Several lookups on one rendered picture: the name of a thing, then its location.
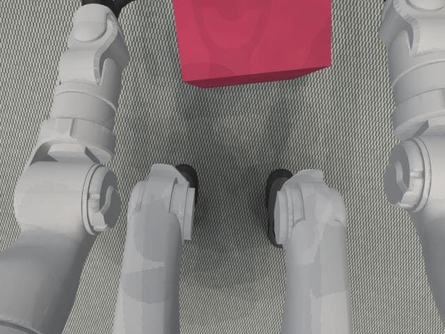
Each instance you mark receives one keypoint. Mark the robot right shin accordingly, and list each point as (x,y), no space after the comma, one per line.
(313,175)

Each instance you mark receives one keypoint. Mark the left robot upper arm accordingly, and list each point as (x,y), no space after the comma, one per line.
(61,208)

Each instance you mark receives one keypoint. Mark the left robot forearm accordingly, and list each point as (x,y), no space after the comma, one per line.
(80,127)

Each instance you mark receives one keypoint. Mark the robot left hand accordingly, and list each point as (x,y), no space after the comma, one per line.
(115,5)

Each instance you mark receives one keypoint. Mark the right robot upper arm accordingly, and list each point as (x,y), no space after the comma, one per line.
(415,181)

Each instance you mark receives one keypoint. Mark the robot left foot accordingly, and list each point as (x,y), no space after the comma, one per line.
(190,174)

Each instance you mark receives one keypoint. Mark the carton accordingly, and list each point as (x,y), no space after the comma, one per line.
(235,42)

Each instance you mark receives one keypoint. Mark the right robot forearm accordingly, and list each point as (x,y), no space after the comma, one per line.
(413,31)

